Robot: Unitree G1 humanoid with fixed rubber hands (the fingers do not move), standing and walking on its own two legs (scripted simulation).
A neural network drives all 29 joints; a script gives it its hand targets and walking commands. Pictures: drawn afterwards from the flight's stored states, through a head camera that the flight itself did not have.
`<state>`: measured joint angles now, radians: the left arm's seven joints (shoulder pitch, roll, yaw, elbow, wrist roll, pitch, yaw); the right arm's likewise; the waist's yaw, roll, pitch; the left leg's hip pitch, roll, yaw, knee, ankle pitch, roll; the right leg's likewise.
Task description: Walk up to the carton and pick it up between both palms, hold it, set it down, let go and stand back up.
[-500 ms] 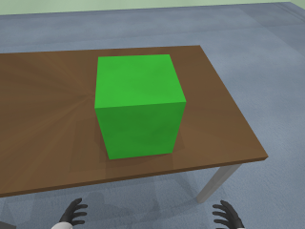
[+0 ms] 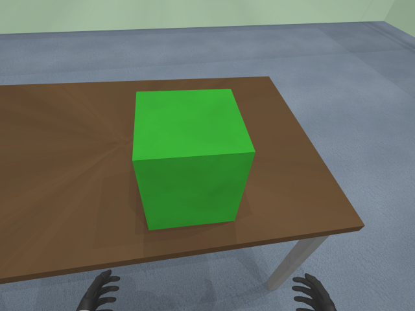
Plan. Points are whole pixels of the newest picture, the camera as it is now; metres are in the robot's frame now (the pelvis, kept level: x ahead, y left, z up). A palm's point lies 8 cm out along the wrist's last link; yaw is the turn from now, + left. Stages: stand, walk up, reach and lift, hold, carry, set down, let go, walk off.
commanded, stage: let go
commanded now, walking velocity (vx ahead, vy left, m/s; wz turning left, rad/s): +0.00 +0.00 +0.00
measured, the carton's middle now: (189, 160) +0.44 +0.06 +0.04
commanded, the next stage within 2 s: stand in 0.90 s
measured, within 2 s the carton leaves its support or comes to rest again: neither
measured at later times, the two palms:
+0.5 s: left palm out of the picture +0.14 +0.24 -0.08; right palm out of the picture +0.14 -0.22 -0.08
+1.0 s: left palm out of the picture +0.13 +0.23 -0.09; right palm out of the picture +0.12 -0.22 -0.10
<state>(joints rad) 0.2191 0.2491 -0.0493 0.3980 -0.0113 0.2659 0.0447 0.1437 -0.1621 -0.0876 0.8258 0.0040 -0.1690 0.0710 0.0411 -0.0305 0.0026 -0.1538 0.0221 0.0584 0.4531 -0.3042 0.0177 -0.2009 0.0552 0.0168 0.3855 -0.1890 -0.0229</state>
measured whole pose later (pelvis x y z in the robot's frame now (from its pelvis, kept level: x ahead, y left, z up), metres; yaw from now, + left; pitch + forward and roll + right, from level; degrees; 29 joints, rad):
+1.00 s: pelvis +0.00 +0.00 +0.00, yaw +1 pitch +0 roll -1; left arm 0.26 0.20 -0.02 0.56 0.04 0.02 0.02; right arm 0.21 -0.17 -0.05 0.82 -0.03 -0.08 0.03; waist 0.01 -0.01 -0.03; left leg -0.18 0.01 0.04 0.50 -0.32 0.03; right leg -0.22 0.04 0.00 0.43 -0.21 -0.01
